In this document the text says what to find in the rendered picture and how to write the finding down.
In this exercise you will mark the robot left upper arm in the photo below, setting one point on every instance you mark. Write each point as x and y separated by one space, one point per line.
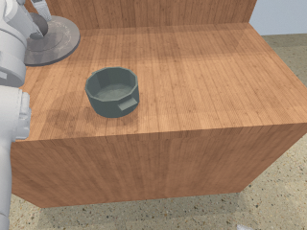
15 120

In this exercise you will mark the lid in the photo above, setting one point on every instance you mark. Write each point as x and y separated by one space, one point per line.
62 39

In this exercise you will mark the table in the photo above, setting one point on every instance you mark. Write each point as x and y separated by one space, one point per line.
217 105

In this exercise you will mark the knob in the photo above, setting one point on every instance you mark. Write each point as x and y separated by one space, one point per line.
40 21

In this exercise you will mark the robot left hand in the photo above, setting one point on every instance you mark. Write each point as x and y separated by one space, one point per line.
42 9

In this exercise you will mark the pot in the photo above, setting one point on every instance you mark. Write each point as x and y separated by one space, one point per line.
113 92

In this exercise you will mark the left robot forearm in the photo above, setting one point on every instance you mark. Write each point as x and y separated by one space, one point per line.
15 28

